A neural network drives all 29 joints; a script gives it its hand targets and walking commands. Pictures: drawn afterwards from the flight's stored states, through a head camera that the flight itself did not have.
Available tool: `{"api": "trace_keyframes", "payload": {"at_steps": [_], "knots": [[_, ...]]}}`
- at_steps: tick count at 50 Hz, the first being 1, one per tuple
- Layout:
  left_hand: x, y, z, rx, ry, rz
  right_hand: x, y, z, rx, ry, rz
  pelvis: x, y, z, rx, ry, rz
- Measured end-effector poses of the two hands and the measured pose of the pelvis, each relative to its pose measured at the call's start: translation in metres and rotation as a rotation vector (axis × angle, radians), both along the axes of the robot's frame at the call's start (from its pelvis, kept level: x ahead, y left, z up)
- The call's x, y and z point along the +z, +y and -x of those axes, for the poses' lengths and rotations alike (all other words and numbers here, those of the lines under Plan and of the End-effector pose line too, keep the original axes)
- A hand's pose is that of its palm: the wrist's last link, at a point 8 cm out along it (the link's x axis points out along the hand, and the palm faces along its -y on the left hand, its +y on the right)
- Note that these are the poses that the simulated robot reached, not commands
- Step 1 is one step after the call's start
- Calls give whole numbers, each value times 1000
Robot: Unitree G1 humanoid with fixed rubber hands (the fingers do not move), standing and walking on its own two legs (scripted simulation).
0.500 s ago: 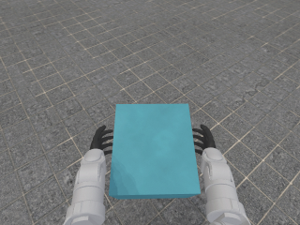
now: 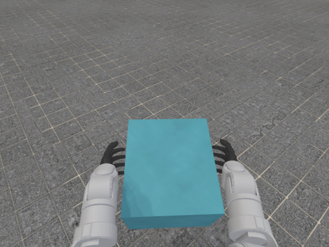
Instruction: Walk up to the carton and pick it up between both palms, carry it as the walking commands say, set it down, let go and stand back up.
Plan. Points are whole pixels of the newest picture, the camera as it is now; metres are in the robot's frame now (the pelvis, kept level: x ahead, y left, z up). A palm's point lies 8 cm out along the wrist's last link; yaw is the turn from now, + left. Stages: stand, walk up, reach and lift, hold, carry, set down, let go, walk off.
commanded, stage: reach and lift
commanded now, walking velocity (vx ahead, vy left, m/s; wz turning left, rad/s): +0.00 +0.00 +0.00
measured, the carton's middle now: (168, 172) +0.34 +0.00 -0.04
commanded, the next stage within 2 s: hold in 0.90 s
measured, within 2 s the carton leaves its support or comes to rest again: neither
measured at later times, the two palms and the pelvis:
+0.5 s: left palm (108, 169) +0.29 +0.15 +0.05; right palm (235, 168) +0.29 -0.16 +0.05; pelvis +0.00 +0.00 +0.00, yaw +1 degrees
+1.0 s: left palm (108, 170) +0.29 +0.15 +0.05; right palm (236, 169) +0.29 -0.16 +0.05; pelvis +0.01 +0.00 +0.00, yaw +0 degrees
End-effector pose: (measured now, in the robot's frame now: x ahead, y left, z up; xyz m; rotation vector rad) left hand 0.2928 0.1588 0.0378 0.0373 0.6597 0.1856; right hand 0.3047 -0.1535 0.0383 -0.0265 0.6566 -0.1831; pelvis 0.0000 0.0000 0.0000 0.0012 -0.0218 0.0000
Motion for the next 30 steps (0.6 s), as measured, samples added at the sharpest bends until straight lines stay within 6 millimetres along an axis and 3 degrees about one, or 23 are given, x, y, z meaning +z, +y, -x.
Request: {"api": "trace_keyframes", "payload": {"at_steps": [14,30], "knots": [[12,-5,5,-24,15,4,14,-7,7,8,6,-5,3,-4,-4,7,-73,-2],[8,-5,5,-39,27,-3,13,-8,14,2,7,-14,4,0,-5,9,-78,-2]]}}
